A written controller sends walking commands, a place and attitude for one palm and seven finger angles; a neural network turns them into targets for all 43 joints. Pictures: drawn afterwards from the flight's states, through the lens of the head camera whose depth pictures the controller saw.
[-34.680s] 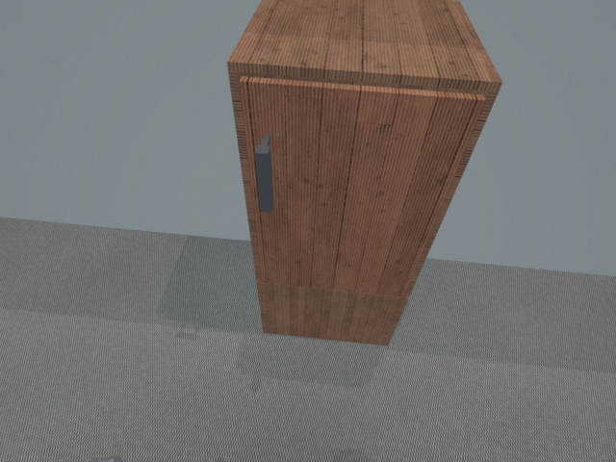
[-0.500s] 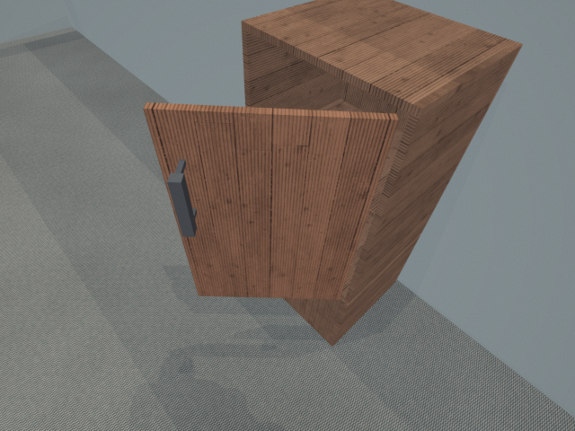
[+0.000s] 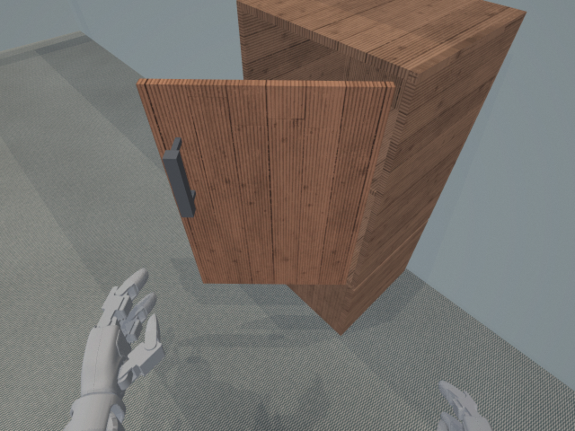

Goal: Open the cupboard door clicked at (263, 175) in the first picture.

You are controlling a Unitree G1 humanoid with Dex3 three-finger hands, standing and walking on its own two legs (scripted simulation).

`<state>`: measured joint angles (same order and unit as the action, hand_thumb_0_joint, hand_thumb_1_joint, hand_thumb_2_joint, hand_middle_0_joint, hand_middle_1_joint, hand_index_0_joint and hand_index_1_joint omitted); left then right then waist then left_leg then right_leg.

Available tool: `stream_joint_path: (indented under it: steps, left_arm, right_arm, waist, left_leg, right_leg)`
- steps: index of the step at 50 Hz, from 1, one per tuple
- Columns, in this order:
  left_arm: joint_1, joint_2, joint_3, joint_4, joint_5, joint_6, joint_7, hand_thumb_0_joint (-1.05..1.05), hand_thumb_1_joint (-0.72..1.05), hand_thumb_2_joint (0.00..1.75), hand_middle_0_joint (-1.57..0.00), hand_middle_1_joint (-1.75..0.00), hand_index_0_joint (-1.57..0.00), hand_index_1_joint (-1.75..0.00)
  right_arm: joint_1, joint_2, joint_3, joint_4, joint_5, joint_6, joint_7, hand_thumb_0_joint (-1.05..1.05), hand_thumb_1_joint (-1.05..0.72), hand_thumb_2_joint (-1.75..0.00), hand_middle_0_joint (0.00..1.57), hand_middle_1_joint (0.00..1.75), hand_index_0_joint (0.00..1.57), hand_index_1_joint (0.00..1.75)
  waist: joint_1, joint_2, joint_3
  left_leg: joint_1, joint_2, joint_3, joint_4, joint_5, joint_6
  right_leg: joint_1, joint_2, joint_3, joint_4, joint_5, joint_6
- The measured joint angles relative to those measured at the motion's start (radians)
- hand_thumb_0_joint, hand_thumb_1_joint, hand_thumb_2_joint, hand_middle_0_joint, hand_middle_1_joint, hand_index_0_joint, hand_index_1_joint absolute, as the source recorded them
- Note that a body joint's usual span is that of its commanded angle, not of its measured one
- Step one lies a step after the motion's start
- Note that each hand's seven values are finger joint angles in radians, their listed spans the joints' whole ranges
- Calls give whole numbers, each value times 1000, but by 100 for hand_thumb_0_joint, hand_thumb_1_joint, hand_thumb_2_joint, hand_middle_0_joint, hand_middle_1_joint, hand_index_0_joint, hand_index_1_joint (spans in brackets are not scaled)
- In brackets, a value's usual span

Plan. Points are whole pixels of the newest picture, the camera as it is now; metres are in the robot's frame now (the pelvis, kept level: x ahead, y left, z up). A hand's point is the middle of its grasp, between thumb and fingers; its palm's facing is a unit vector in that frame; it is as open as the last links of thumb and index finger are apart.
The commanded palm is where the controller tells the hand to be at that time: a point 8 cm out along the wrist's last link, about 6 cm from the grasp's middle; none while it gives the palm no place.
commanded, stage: raise the hand with hooked fingers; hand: left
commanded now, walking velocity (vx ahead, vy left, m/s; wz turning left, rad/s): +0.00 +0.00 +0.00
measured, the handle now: (183, 178) +0.53 +0.21 +0.04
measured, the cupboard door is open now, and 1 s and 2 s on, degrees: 46 46 46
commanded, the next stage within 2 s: move the hooked fingers beside the handle in 1.86 s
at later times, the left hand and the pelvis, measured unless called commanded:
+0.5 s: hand (152, 359) +0.22 +0.19 +0.00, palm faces -0.01 -1.00 -0.04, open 10.5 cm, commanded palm +0.19 +0.25 +0.01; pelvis -0.01 -0.02 -0.05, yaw +0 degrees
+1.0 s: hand (107, 321) +0.26 +0.25 +0.03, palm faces +0.04 -1.00 -0.04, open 13.4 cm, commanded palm +0.24 +0.30 +0.04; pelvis +0.00 +0.01 -0.03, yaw -1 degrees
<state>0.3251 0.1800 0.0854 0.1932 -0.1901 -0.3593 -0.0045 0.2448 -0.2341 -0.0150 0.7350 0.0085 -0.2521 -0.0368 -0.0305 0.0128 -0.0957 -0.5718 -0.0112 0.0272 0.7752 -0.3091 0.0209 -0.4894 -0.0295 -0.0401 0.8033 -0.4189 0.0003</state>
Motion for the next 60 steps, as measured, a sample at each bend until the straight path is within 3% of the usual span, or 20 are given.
stream_joint_path:
  steps: [3, 5, 7, 11, 14, 18, 22, 26, 31, 38, 47, 60]
  left_arm:
    - [-43, -7, 26, 17, -29, -178, -170, 1, 77, 83, -21, -41, -20, -40]
    - [-27, -5, 32, 10, -42, -193, -248, 1, 72, 81, -21, -44, -21, -43]
    - [15, -1, 37, -14, -57, -146, -278, 0, 67, 79, -22, -46, -22, -46]
    - [119, 11, 69, -95, -66, -72, -235, 1, 56, 76, -23, -52, -23, -52]
    - [145, 37, 102, -153, -72, -105, -217, 1, 49, 73, -24, -57, -23, -56]
    - [71, 78, 130, -163, -108, -137, -284, 1, 40, 69, -24, -63, -23, -62]
    - [-20, 107, 145, -120, -137, -45, -363, 1, 30, 65, -24, -69, -24, -68]
    - [-37, 109, 172, -92, -151, 38, -362, 1, 21, 61, -25, -75, -25, -74]
    - [-30, 104, 209, -77, -155, 12, -332, 0, 10, 56, -26, -82, -26, -81]
    - [-60, 119, 223, -33, -161, -17, -356, 0, -7, 49, -27, -93, -27, -92]
    - [-117, 146, 230, -30, -156, 8, -358, -1, -28, 40, -29, -106, -28, -105]
    - [-265, 203, 281, 93, -156, 89, -414, -1, -48, 31, -30, -119, -30, -118]
  right_arm:
    - [-61, -10, -23, -90, -4, 0, 32, 1, -90, -90, 20, 30, 20, 30]
    - [-88, -16, -34, -151, 3, 16, 37, 1, -90, -90, 20, 30, 20, 30]
    - [-103, -21, -40, -204, 11, 37, 28, 1, -90, -90, 20, 30, 20, 30]
    - [-106, -14, -40, -251, 12, 61, -1, 1, -90, -90, 20, 30, 20, 30]
    - [-94, -3, -21, -239, 6, 57, -21, 1, -90, -90, 20, 30, 20, 30]
    - [-83, 6, 19, -190, 9, 43, -37, 1, -90, -90, 20, 30, 20, 30]
    - [-58, 26, 41, -148, 21, 46, -45, 1, -90, -90, 20, 30, 20, 30]
    - [-13, 38, 37, -133, 24, 55, -46, 1, -90, -90, 20, 30, 21, 30]
    - [35, 19, 17, -128, 20, 54, -44, 1, -90, -90, 20, 30, 21, 30]
    - [41, -30, -1, -130, 26, 49, -47, 1, -90, -90, 20, 30, 20, 30]
    - [9, -28, 20, -168, 29, 44, -43, 1, -90, -90, 20, 30, 20, 30]
    - [1, -10, 70, -186, 33, 63, -48, 1, -90, -90, 20, 30, 21, 30]
  waist:
    - [10, -20, -40]
    - [19, -32, -46]
    - [31, -39, -48]
    - [57, -33, -41]
    - [73, -21, -36]
    - [80, 7, -25]
    - [65, 25, -20]
    - [38, 31, -23]
    - [22, 24, -29]
    - [22, 14, -18]
    - [28, 4, -10]
    - [44, 8, 6]
  left_leg:
    - [-159, 21, 4, 155, -52, -8]
    - [-231, 30, 2, 245, -91, -15]
    - [-275, 35, -3, 303, -117, -22]
    - [-313, 45, -37, 362, -146, -33]
    - [-338, 51, -70, 385, -152, -40]
    - [-373, 55, -102, 407, -153, -46]
    - [-367, 57, -97, 387, -144, -47]
    - [-322, 58, -68, 330, -129, -38]
    - [-280, 54, -40, 277, -116, -26]
    - [-262, 46, -32, 263, -115, -9]
    - [-215, 38, -32, 229, -104, 4]
    - [-161, 30, -35, 178, -79, 15]
  right_leg:
    - [-163, 17, 8, 162, -63, -13]
    - [-235, 24, 8, 250, -95, -18]
    - [-275, 28, 3, 305, -126, -30]
    - [-296, 40, -29, 345, -148, -38]
    - [-301, 50, -60, 347, -152, -48]
    - [-318, 58, -90, 348, -150, -55]
    - [-316, 61, -84, 327, -137, -52]
    - [-284, 58, -57, 279, -117, -41]
    - [-254, 52, -30, 232, -99, -29]
    - [-231, 45, -23, 206, -90, -14]
    - [-173, 39, -24, 152, -68, -1]
    - [-111, 34, -27, 86, -36, 9]
